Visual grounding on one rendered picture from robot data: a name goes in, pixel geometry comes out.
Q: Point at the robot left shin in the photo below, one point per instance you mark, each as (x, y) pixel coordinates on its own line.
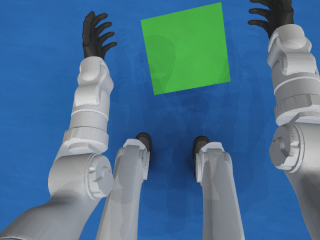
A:
(129, 141)

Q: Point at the left robot forearm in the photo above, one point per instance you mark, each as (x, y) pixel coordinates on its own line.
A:
(87, 131)

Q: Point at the right robot foot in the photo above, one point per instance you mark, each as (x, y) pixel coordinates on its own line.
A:
(198, 143)

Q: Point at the carton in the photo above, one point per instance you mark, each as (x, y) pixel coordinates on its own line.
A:
(186, 49)

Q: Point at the right robot upper arm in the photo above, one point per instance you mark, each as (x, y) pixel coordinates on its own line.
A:
(295, 149)

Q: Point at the right robot hand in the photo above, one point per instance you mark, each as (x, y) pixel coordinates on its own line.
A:
(280, 13)

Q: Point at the right robot forearm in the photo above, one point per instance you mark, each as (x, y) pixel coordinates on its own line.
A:
(295, 76)

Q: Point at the left robot upper arm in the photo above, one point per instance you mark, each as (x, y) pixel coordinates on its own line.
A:
(76, 183)

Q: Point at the left robot hand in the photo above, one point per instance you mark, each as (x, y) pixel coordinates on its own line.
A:
(92, 43)

